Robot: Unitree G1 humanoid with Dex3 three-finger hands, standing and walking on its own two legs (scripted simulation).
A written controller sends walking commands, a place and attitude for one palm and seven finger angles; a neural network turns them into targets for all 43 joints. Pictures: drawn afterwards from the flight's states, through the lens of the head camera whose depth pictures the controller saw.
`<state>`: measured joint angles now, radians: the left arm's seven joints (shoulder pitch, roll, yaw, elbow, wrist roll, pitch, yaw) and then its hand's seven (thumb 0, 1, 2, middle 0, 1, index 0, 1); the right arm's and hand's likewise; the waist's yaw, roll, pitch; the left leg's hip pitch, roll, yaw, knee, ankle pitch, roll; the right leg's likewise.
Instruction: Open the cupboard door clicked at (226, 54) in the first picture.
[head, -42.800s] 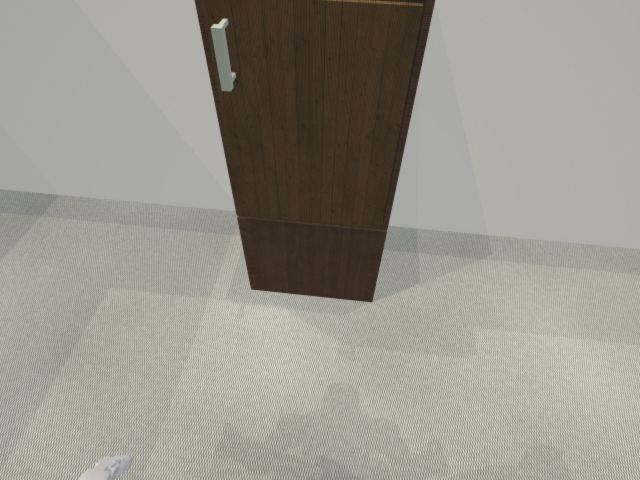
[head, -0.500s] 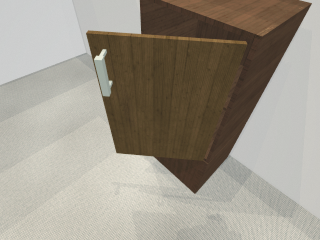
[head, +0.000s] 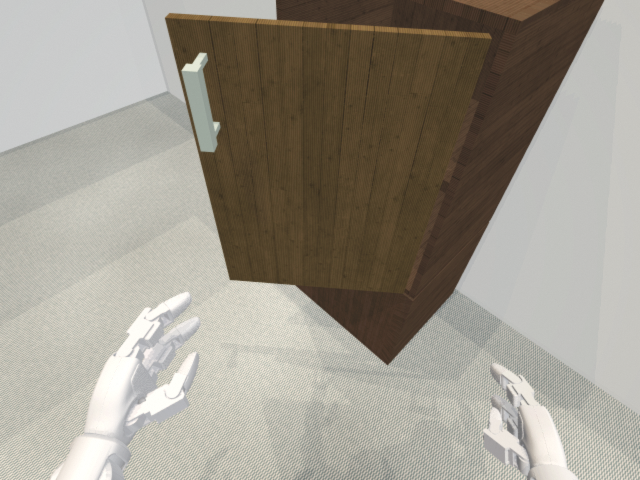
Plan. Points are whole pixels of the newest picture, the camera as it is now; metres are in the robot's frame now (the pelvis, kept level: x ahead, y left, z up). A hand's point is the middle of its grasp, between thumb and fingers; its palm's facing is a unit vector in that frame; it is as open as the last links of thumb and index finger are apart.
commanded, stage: raise the hand with hooked fingers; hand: left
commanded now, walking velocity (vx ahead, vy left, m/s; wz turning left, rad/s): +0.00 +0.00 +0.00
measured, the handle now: (205, 103) +0.58 +0.19 +0.18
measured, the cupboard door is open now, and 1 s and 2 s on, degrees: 40 40 40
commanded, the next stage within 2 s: move the hooked fingers beside the handle in 1.74 s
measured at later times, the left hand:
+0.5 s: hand (103, 337) +0.25 +0.24 +0.09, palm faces +0.02 -1.00 -0.03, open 11.2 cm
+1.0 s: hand (30, 281) +0.28 +0.30 +0.16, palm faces +0.01 -1.00 -0.08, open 13.8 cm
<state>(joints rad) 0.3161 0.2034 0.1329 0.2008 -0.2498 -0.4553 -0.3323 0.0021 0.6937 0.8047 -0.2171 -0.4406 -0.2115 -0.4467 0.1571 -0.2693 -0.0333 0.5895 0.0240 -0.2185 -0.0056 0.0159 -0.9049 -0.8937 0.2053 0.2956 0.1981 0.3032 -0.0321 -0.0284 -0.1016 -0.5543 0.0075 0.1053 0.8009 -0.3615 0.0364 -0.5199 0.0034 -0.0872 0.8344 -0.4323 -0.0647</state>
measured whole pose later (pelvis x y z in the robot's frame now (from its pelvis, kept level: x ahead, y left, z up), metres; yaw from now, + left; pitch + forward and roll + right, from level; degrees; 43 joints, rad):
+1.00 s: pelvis +0.01 +0.04 +0.03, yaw +2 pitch +0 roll -2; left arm -0.04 0.43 0.36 0.17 -0.32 0.01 -0.45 -0.01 -0.44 0.33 -0.30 -1.16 -0.29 -1.17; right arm 0.21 -0.26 0.08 0.59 0.06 -0.25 -0.09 0.02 -0.90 -0.89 0.21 0.30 0.20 0.30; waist 0.04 0.04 -0.02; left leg -0.30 -0.03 0.08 0.56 -0.27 0.08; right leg -0.22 0.00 -0.11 0.52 -0.30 -0.01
